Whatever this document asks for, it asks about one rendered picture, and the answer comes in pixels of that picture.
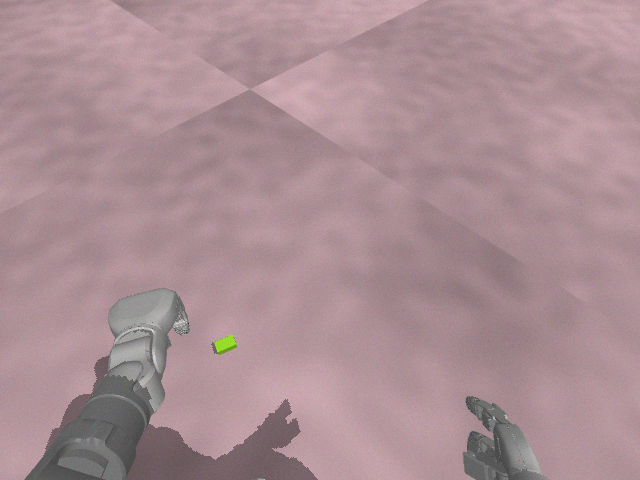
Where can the right robot hand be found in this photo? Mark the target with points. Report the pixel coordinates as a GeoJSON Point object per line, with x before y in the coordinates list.
{"type": "Point", "coordinates": [508, 454]}

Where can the left robot hand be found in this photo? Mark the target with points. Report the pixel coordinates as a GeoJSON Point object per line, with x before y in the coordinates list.
{"type": "Point", "coordinates": [162, 308]}

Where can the left robot arm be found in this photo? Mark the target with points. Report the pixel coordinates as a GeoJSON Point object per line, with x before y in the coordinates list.
{"type": "Point", "coordinates": [101, 443]}

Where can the small box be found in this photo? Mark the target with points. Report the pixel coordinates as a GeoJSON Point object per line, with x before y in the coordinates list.
{"type": "Point", "coordinates": [226, 344]}

